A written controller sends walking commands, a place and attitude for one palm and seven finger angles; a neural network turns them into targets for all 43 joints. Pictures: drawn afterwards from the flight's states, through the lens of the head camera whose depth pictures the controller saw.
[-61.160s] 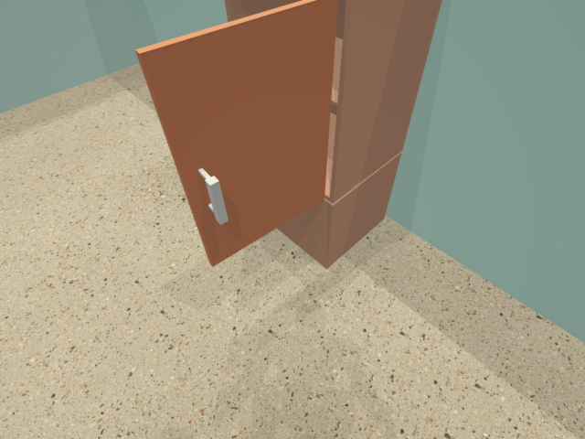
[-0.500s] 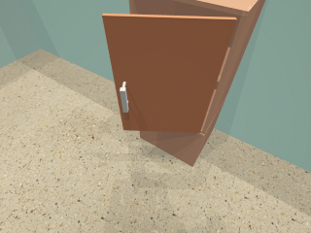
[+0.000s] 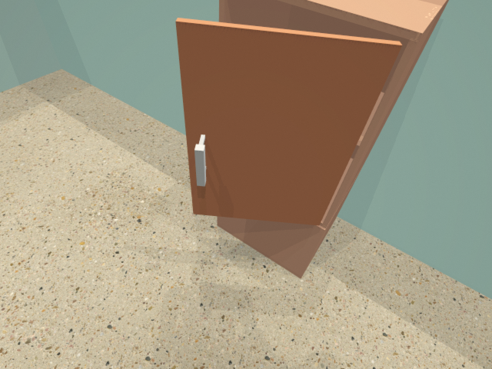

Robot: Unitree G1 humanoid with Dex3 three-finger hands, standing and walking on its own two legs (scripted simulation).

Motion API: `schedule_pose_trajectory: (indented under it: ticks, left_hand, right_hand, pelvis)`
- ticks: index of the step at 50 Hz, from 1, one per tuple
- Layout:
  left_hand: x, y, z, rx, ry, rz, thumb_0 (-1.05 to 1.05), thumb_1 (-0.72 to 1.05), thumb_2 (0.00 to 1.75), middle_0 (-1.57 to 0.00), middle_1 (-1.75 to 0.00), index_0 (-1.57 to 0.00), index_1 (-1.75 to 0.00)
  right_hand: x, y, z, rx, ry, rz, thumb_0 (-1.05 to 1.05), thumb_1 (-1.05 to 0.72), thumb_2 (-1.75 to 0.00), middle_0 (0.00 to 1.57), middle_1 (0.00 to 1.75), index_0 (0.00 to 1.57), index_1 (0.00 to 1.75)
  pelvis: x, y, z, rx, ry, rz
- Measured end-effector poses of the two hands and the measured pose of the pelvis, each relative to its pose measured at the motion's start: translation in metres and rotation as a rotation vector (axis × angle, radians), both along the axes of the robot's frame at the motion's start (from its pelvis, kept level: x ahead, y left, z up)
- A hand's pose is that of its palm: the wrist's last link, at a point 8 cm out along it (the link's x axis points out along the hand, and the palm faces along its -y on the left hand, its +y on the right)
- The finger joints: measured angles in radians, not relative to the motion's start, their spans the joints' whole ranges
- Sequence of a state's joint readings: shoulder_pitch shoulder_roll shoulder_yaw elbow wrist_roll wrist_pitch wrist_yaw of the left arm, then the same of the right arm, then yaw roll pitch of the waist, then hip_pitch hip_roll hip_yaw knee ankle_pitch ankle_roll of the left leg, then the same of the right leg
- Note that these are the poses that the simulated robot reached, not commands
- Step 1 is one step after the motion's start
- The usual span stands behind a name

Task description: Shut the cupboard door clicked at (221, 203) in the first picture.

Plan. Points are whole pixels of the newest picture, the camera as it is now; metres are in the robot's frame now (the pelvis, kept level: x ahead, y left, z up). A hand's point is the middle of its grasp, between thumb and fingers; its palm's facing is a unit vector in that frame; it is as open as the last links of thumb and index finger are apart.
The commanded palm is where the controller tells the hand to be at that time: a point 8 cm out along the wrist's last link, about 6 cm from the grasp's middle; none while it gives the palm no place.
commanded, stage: shuffle to correct the standing spot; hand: left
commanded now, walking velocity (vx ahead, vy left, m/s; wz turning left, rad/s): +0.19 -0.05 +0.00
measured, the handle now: (202, 160) +0.59 +0.16 -0.06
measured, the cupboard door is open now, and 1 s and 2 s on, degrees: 31 31 31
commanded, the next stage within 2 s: come to a stop and stand still in 0.40 s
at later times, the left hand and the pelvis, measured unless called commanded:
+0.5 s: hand (188, 325) +0.23 +0.12 -0.16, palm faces +0.02 -0.97 -0.22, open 7.3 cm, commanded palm none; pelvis +0.13 -0.06 +0.00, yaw +1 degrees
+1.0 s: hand (165, 364) +0.16 +0.15 -0.17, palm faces +0.11 -0.98 -0.18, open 7.4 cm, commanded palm none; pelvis +0.15 -0.03 +0.01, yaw +1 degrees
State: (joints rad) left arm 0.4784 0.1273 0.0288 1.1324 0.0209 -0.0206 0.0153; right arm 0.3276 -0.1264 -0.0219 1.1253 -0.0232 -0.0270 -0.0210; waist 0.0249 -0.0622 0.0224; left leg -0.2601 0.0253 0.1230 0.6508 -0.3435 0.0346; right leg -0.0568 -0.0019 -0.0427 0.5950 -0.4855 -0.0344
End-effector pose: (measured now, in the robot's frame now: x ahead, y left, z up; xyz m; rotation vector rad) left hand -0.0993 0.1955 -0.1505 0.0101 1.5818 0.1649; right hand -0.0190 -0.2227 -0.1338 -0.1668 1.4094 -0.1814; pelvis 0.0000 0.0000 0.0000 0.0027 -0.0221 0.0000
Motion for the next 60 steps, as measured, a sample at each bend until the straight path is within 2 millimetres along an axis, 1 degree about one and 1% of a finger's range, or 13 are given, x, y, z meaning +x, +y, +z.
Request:
schedule_pose_trajectory:
  ticks: [4,13,16,20,23,28,32,37,41,44,49,55,60]
  left_hand:
    - [0.033,0.011,0.004,-0.003,0.017,-0.054,0.01,0.91,0.9,-0.2,-0.3,-0.2,-0.29]
    - [0.177,0.028,0.026,0.083,-0.219,-0.098,0.02,0.95,0.9,-0.2,-0.3,-0.2,-0.29]
    - [0.223,0.025,0.032,0.11,-0.272,-0.135,0.02,0.94,0.9,-0.2,-0.3,-0.2,-0.29]
    - [0.285,0.005,0.031,0.135,-0.35,-0.183,0.02,0.93,0.9,-0.2,-0.3,-0.2,-0.29]
    - [0.314,-0.012,0.024,0.149,-0.419,-0.17,0.01,0.92,0.9,-0.2,-0.3,-0.2,-0.29]
    - [0.318,-0.039,0.025,0.118,-0.404,-0.107,0.0,0.92,0.9,-0.2,-0.3,-0.2,-0.29]
    - [0.315,-0.039,0.029,0.129,-0.377,-0.09,-0.02,0.96,0.9,-0.21,-0.3,-0.2,-0.3]
    - [0.3,-0.035,0.025,0.116,-0.312,-0.07,-0.01,0.94,0.9,-0.21,-0.3,-0.2,-0.3]
    - [0.282,-0.024,0.017,0.106,-0.26,-0.039,0.0,0.92,0.9,-0.21,-0.3,-0.2,-0.3]
    - [0.269,-0.011,0.008,0.093,-0.225,-0.021,0.0,0.92,0.9,-0.21,-0.3,-0.2,-0.3]
    - [0.254,0.004,0.01,0.09,-0.183,-0.014,0.0,0.91,0.9,-0.2,-0.3,-0.2,-0.29]
    - [0.238,0.012,0.017,0.1,-0.161,-0.039,0.0,0.91,0.9,-0.2,-0.3,-0.2,-0.29]
    - [0.23,0.007,0.022,0.109,-0.169,-0.07,0.0,0.91,0.9,-0.2,-0.3,-0.2,-0.29]
  right_hand:
    - [0.011,0.01,0.007,-0.007,-0.05,-0.035,0.0,-0.91,-0.9,0.2,0.3,0.2,0.3]
    - [-0.003,0.029,0.018,0.086,0.125,-0.065,0.0,-0.91,-0.9,0.2,0.3,0.2,0.3]
    - [0.0,0.023,0.015,0.111,0.167,-0.088,0.0,-0.91,-0.9,0.2,0.3,0.2,0.3]
    - [0.014,0.001,0.001,0.131,0.208,-0.115,0.0,-0.91,-0.9,0.2,0.3,0.2,0.3]
    - [0.036,-0.024,-0.014,0.128,0.222,-0.105,0.0,-0.91,-0.9,0.2,0.3,0.2,0.3]
    - [0.115,-0.068,-0.006,0.052,0.096,-0.047,0.0,-0.91,-0.9,0.2,0.3,0.2,0.3]
    - [0.182,-0.087,0.007,0.002,-0.037,0.004,0.0,-0.91,-0.9,0.19,0.3,0.2,0.3]
    - [0.244,-0.084,0.012,-0.012,-0.147,0.05,0.0,-0.91,-0.9,0.19,0.29,0.19,0.3]
    - [0.273,-0.067,0.016,-0.011,-0.202,0.083,0.0,-0.91,-0.9,0.19,0.29,0.2,0.3]
    - [0.279,-0.051,0.018,-0.014,-0.224,0.098,0.0,-0.91,-0.9,0.19,0.3,0.2,0.3]
    - [0.268,-0.027,0.023,-0.006,-0.215,0.111,0.0,-0.91,-0.9,0.2,0.3,0.2,0.3]
    - [0.251,-0.021,0.023,0.002,-0.213,0.093,-0.01,-0.92,-0.9,0.2,0.3,0.2,0.3]
    - [0.218,-0.024,0.015,0.027,-0.186,0.053,0.0,-0.92,-0.9,0.2,0.3,0.2,0.3]
  pelvis:
    - [0.016,0.005,0.006,0.005,0.001,-0.02]
    - [0.054,-0.009,0.022,0.001,0.02,-0.007]
    - [0.071,-0.02,0.02,0.009,0.02,-0.01]
    - [0.1,-0.042,0.008,0.021,0.015,-0.008]
    - [0.118,-0.058,-0.004,0.022,0.003,0.007]
    - [0.139,-0.071,0.006,0.001,0.0,0.023]
    - [0.153,-0.076,0.014,-0.001,0.016,0.021]
    - [0.162,-0.07,0.014,-0.001,0.017,0.011]
    - [0.162,-0.058,0.012,-0.003,0.01,0.015]
    - [0.16,-0.047,0.009,-0.001,0.0,0.022]
    - [0.153,-0.034,0.014,-0.007,0.002,0.015]
    - [0.139,-0.027,0.018,-0.008,0.025,0.003]
    - [0.124,-0.029,0.017,-0.001,0.032,0.002]
